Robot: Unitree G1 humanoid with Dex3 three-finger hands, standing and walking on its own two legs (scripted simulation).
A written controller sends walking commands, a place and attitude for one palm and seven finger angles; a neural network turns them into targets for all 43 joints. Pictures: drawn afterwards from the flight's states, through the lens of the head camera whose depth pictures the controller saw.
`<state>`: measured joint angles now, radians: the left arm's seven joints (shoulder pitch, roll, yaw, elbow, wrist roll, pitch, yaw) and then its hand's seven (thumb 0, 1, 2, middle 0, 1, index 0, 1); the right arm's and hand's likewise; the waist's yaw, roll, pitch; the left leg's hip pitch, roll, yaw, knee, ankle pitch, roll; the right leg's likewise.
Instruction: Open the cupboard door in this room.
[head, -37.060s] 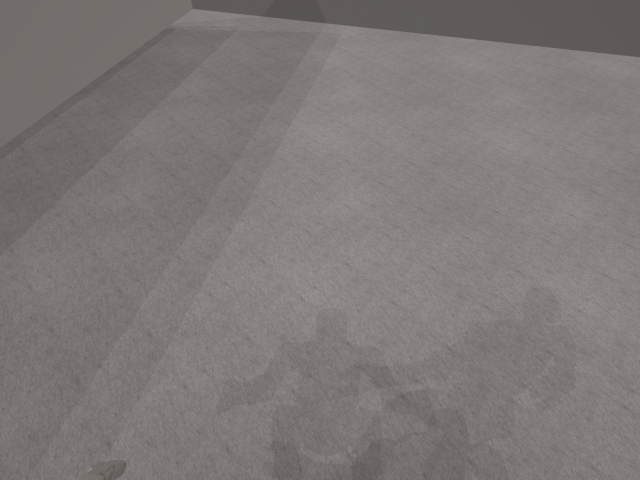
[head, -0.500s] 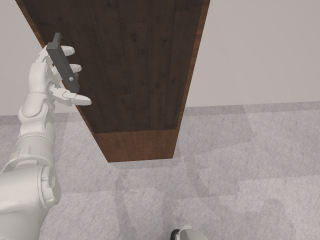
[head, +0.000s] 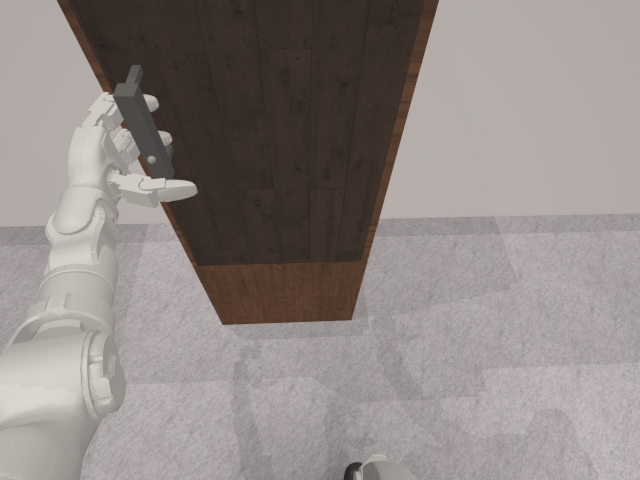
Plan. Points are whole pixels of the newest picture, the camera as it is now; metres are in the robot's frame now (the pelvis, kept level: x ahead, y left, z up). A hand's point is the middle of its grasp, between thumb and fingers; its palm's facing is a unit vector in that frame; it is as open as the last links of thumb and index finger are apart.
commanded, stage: close the thumb around the handle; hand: left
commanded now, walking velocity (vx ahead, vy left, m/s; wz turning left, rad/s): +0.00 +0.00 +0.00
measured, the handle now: (150, 127) +0.54 +0.20 +0.11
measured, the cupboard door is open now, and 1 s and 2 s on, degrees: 0 11 43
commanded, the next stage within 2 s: pull the door open along its arc in 0.48 s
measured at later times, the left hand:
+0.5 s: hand (157, 159) +0.48 +0.18 +0.12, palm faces +0.01 -1.00 -0.01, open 6.4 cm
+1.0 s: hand (161, 199) +0.42 +0.17 +0.11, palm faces -0.04 -1.00 -0.01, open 6.5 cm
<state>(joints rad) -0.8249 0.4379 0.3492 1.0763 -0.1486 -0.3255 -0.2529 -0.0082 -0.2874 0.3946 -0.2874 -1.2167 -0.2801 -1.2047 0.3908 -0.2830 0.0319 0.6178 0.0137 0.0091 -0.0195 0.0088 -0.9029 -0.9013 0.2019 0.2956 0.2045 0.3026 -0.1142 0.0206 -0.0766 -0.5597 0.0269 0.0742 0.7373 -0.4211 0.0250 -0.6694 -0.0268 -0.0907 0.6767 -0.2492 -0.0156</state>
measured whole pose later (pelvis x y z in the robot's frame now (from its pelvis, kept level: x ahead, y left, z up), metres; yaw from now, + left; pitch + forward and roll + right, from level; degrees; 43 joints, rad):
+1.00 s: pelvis +0.01 +0.00 +0.01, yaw -2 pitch +11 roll +0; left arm -0.42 0.30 0.30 0.60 -0.22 -0.25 -0.24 0.01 0.69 0.77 -0.30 -1.32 -0.25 -1.30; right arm 0.37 -0.27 0.02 0.56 0.04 0.02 0.00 0.01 -0.90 -0.90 0.20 0.30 0.20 0.30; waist -0.07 0.04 -0.10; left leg -0.42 0.03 0.11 0.64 -0.40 0.02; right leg -0.57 -0.01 -0.06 0.62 -0.24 -0.02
